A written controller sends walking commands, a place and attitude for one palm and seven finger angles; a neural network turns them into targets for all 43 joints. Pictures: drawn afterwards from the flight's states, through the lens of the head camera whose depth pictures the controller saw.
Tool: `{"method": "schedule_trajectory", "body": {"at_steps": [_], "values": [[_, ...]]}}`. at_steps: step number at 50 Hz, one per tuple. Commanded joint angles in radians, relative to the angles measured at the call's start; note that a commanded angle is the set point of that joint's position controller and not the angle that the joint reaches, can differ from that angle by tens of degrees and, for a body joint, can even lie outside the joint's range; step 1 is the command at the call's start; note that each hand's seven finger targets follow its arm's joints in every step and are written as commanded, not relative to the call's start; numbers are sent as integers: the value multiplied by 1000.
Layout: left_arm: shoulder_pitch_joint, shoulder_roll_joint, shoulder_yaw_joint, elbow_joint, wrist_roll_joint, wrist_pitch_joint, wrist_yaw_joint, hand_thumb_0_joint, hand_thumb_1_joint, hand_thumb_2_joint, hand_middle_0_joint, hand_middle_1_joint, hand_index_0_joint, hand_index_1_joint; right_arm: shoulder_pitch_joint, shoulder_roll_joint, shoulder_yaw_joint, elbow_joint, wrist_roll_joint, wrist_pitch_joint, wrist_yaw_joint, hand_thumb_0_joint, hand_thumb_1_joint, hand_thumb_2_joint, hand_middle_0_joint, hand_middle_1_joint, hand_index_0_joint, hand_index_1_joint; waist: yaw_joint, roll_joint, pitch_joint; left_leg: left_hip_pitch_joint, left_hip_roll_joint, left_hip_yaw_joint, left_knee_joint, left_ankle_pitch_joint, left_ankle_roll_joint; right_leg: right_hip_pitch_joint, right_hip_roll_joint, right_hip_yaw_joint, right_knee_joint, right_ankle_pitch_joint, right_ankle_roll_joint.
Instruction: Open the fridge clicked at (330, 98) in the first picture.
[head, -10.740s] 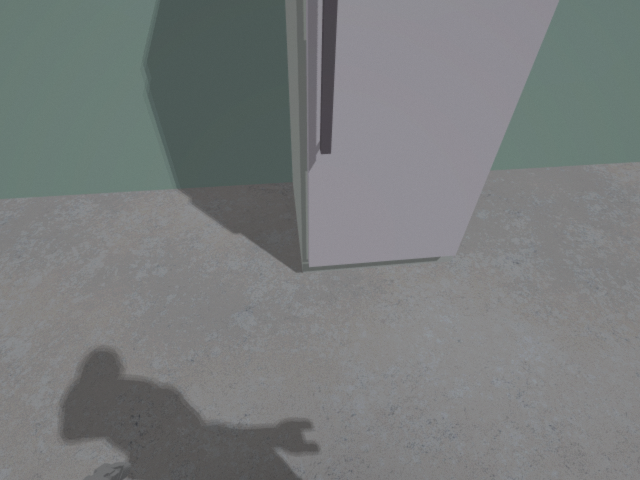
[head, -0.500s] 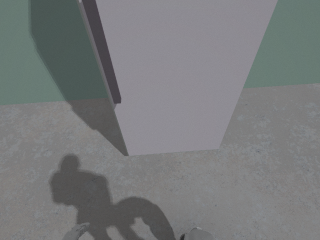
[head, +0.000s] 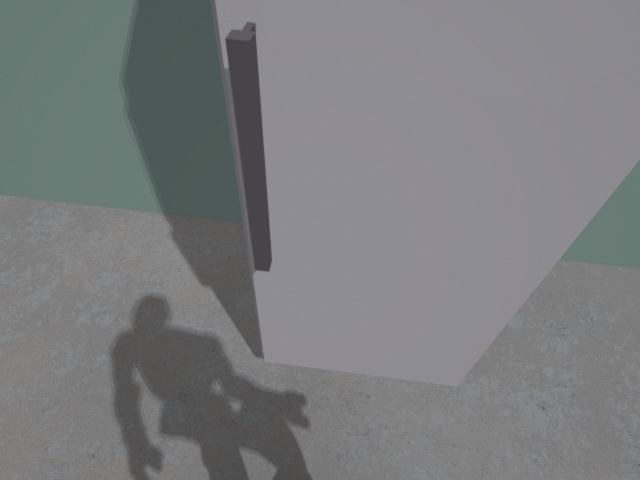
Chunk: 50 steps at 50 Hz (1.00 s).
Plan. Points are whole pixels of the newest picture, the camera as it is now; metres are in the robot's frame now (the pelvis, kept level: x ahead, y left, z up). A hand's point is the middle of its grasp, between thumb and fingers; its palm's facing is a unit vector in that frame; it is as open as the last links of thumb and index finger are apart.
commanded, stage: come to a stop and stand still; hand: left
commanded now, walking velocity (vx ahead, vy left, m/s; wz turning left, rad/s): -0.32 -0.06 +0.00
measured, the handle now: (258, 172) +0.52 +0.17 +0.09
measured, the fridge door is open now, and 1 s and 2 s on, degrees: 0 0 0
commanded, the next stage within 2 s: none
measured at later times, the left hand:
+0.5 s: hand out of the picture +0.03 +0.14 -0.16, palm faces +0.05 -0.97 -0.25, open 7.4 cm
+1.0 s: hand out of the picture -0.05 +0.15 -0.17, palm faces +0.09 -0.98 -0.18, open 7.4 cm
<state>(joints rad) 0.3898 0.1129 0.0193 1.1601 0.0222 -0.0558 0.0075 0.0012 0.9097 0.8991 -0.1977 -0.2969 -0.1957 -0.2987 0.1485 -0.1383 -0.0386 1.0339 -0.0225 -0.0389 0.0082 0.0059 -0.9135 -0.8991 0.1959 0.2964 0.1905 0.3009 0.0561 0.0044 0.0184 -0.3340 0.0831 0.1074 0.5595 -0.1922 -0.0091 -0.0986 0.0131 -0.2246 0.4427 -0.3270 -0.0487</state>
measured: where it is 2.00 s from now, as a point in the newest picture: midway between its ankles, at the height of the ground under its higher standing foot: outside the picture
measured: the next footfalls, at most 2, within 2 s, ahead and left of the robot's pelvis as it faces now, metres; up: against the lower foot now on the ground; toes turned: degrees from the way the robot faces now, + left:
right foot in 0.36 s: +0.08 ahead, -0.15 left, +0.00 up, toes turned -5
left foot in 0.78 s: -0.02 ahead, +0.10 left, +0.00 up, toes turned +4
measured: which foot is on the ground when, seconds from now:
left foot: down 0.00-0.40, up 0.42-0.76, down 0.78-1.00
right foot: down 0.00-0.04, up 0.06-0.34, down 0.36-1.00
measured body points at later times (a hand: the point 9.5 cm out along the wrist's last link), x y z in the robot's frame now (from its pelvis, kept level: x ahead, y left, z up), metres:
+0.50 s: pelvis +0.00 -0.05 +0.00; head -0.01 -0.07 +0.45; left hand +0.03 +0.19 -0.14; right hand +0.05 -0.29 -0.16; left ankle +0.02 +0.09 -0.71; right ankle +0.04 -0.14 -0.73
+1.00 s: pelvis -0.04 -0.02 +0.01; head -0.05 -0.01 +0.46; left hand -0.05 +0.20 -0.16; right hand -0.04 -0.22 -0.16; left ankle -0.06 +0.10 -0.73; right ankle +0.04 -0.14 -0.73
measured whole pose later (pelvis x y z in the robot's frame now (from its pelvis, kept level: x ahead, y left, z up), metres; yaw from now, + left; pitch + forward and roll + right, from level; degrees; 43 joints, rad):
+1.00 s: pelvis -0.04 -0.02 +0.01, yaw +1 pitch -3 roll +1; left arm 0.29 0.16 0.02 1.14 0.02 0.03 0.02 0.00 0.91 0.90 -0.20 -0.30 -0.19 -0.30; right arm 0.32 -0.10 -0.01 1.13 -0.01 0.01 -0.02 0.01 -0.91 -0.90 0.20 0.30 0.19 0.30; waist 0.04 -0.03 0.01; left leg -0.10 0.01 0.07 0.43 -0.28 0.00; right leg -0.27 -0.07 -0.08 0.44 -0.13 0.01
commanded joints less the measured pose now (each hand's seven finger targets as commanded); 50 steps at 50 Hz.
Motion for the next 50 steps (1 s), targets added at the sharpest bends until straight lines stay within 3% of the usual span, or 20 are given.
{"method": "schedule_trajectory", "body": {"at_steps": [1, 2, 3, 5, 8, 10, 13, 16, 17, 18, 19, 21, 25, 33, 37, 38, 40, 41, 43, 50], "values": [[48, 49, -1, -41, -22, -8, 19, 0, 900, 900, -200, -300, -200, -300, 253, -161, -13, 47, 3, -20, -38, 0, -900, -900, 200, 300, 200, 300, -96, 212, -132, 463, 280, -281, -115, 800, 176, -280, -79, 73, 306, 16, 61], [45, 46, -5, -38, -18, 4, 28, 0, 900, 900, -200, -300, -200, -300, 214, -152, -5, 52, 9, -5, -46, 0, -900, -900, 200, 300, 200, 300, -78, 184, -90, 378, 330, -262, -159, 883, 223, -267, -81, 128, 354, -285, 70], [33, 49, -3, -25, -18, 23, 32, 0, 900, 900, -200, -300, -200, -300, 143, -132, 8, 48, 9, -1, -59, 0, -900, -900, 200, 300, 200, 300, -56, 205, -43, 294, 299, -237, -183, 882, 212, -238, -109, 172, 340, -286, 78], [29, 53, 1, -17, -12, 41, 33, 0, 900, 900, -200, -300, -200, -300, 79, -118, 11, 35, 11, 6, -64, 0, -900, -900, 200, 300, 200, 300, -44, 119, 25, 228, 250, -202, -205, 789, 183, -222, -120, 182, 271, -174, 80], [42, 74, 16, -25, -6, 62, 31, 0, 900, 900, -200, -300, -200, -300, 55, -139, -18, 22, 13, 21, -66, 0, -900, -900, 200, 300, 200, 300, -46, 66, -10, 223, 228, -174, -192, 705, 164, -194, -101, 168, 225, -55, 78], [36, 86, 28, -49, 1, 78, 29, 0, 900, 900, -200, -300, -200, -300, 44, -166, -38, 7, 13, 29, -66, 0, -900, -900, 200, 300, 200, 300, -49, 97, -48, 211, 248, -181, -195, 632, 176, -202, -94, 160, 281, -53, 78], [24, 84, 38, -82, 6, 93, 27, 0, 900, 900, -200, -300, -200, -300, 1, -170, -48, -19, 3, 44, -61, 0, -900, -900, 200, 300, 200, 300, -33, 124, -15, 93, 251, -181, -208, 429, 185, -183, -92, 169, 328, -93, 67], [65, 91, 40, -85, 7, 80, 25, 0, 900, 900, -200, -300, -200, -300, -49, -151, -47, -38, 4, 56, -45, 0, -900, -900, 200, 300, 200, 300, 2, 111, -18, 3, 157, -119, -133, 126, 108, -82, -90, 173, 108, 120, 68], [47, 131, 39, -94, 13, 67, 29, 0, 900, 900, -200, -300, -200, -300, -35, -110, -42, -40, 9, 59, -38, 0, -900, -900, 200, 300, 200, 300, -7, -19, -10, -8, 64, -73, -41, -29, 52, -99, -152, 281, -32, 192, 51], [-16, 186, 37, -111, 14, 52, 29, 0, 900, 900, -200, -300, -200, -300, -3, -46, -26, -47, 19, 66, -30, 0, -900, -900, 200, 300, 200, 300, -43, -197, 6, -13, -31, -16, 25, -198, 1, -159, -279, 424, -132, 181, -3], [-63, 219, 38, -135, 6, 50, 26, 0, 900, 900, -200, -300, -200, -300, 2, -54, -25, -45, 16, 74, -24, 0, -900, -900, 200, 300, 200, 300, -40, -187, 28, 40, -42, -31, 92, -264, -6, -256, -349, 461, -216, 82, -64], [-125, 226, 44, -154, 6, 50, 28, 0, 900, 900, -200, -300, -200, -300, 5, -73, -29, -29, 9, 85, -16, 0, -900, -900, 200, 300, 200, 300, -36, -172, 72, 37, -28, -73, 194, -274, 0, -333, -338, 499, -280, -165, -86], [-134, 222, 50, -155, 4, 46, 30, 0, 900, 900, -200, -300, -200, -300, 68, -86, -24, 0, 7, 75, -12, 0, -900, -900, 200, 300, 200, 300, -31, -99, 58, -22, -34, -95, 255, -210, 2, -215, -324, 447, -240, -31, -89], [-80, 230, 70, -134, 8, 48, 33, 0, 900, 900, -200, -300, -200, -300, 118, -82, -15, -8, 9, 57, -19, 0, -900, -900, 200, 300, 200, 300, 6, -153, -32, -20, -43, -76, 78, -259, -15, -12, -335, 426, -187, 147, -121], [-144, 202, 58, -127, -7, 55, 30, 0, 900, 900, -200, -300, -200, -300, 246, -65, -3, 49, 11, 42, -27, 0, -900, -900, 200, 300, 200, 300, -51, -141, -59, 225, -62, -60, -181, -69, -2, -150, -238, 338, -140, 34, -36], [-154, 172, 50, -131, -11, 56, 29, 0, 900, 900, -200, -300, -200, -300, 262, -80, -5, 58, 10, 36, -30, 0, -900, -900, 200, 300, 200, 300, -55, -76, -63, 270, -10, -109, -222, -58, 11, -195, -193, 297, -91, 14, -6], [-153, 123, 35, -131, -13, 61, 23, 0, 900, 900, -200, -300, -200, -300, 213, -130, -6, 41, 2, 32, -37, 0, -900, -900, 200, 300, 200, 300, -34, 63, 14, 104, 110, -229, -303, -140, 58, -163, -109, 204, -40, 71, 50], [-139, 118, 34, -124, -10, 59, 21, 0, 900, 900, -200, -300, -200, -300, 180, -139, -2, 32, 2, 34, -37, 0, -900, -900, 200, 300, 200, 300, -14, 37, 34, 27, 113, -220, -313, -195, 59, -102, -104, 195, -43, 98, 59], [-141, 130, 30, -95, -2, 66, 22, 0, 900, 900, -200, -300, -200, -300, 145, -114, 1, 40, 8, 30, -35, 0, -900, -900, 200, 300, 200, 300, -12, 132, 84, -36, 84, -203, -362, -228, 43, -54, -103, 179, -12, 126, 63], [-47, 105, 10, -41, 1, 64, 23, 0, 900, 900, -200, -300, -200, -300, 192, -96, 3, 49, 11, 36, -38, 0, -900, -900, 200, 300, 200, 300, -16, 75, 173, -69, 54, -181, -382, -347, 40, -85, -105, 197, -39, 105, 67]]}}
